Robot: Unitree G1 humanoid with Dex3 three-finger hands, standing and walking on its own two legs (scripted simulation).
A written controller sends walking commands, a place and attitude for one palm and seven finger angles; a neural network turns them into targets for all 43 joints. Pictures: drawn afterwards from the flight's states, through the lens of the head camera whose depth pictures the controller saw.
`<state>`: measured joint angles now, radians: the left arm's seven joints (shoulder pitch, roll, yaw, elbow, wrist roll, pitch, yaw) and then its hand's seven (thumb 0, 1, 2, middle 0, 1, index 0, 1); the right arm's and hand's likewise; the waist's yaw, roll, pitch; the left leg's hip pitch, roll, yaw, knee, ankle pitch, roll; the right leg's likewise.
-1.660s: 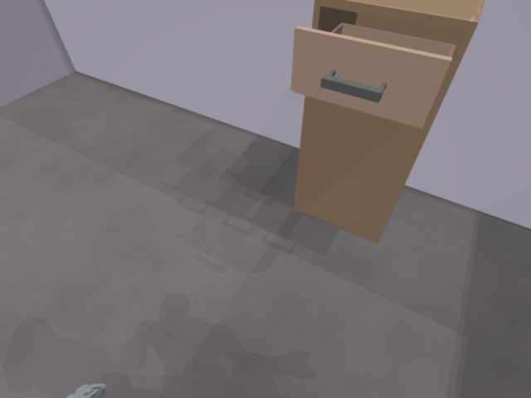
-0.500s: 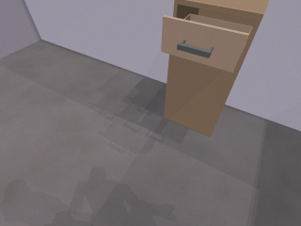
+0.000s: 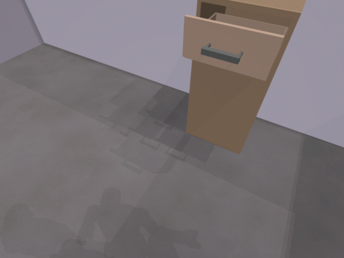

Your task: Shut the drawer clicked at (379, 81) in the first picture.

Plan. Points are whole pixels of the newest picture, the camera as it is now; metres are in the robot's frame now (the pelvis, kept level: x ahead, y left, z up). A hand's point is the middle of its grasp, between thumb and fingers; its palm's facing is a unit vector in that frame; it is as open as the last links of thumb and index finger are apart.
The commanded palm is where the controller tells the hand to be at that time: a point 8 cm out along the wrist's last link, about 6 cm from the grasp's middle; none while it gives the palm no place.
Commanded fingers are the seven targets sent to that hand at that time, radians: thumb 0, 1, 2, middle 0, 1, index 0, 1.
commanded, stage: turn to face it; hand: left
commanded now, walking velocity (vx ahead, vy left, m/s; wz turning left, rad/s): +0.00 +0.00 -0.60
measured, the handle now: (222, 52) +0.85 -0.14 +0.06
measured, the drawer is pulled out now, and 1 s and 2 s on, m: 0.18 0.18 0.18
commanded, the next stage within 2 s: take the last steps up to it in 0.78 s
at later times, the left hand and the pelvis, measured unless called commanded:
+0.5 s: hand out of the picture +0.04 +0.15 -0.16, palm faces -0.15 -0.96 -0.24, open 7.4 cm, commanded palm none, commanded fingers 0.00 0.90 0.90 -0.20 -0.30 -0.20 -0.30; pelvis -0.02 -0.03 +0.00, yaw -13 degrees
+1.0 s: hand out of the picture +0.11 +0.21 -0.17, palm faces -0.37 -0.90 -0.21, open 7.4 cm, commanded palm none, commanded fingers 0.00 0.90 0.90 -0.20 -0.30 -0.20 -0.30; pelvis -0.02 +0.04 +0.00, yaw -24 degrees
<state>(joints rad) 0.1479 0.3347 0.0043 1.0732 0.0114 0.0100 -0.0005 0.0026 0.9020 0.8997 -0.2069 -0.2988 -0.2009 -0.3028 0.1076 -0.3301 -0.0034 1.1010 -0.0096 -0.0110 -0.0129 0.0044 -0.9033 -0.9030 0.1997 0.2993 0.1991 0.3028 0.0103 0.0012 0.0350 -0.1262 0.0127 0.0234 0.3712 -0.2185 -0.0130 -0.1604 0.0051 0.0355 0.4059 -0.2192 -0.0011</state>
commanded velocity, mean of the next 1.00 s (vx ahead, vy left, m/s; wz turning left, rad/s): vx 0.04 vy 0.00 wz -0.35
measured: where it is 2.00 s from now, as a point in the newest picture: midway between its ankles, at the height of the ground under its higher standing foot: outside the picture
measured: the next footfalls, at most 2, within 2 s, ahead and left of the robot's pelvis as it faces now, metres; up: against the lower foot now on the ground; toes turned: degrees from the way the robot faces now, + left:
left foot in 0.76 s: +0.03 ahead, +0.12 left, +0.00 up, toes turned -18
right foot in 1.16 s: -0.06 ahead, -0.11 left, +0.00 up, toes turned -30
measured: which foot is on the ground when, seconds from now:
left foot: down 0.00-0.24, up 0.26-0.74, down 0.76-1.00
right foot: down 0.00-0.76, up 0.78-1.00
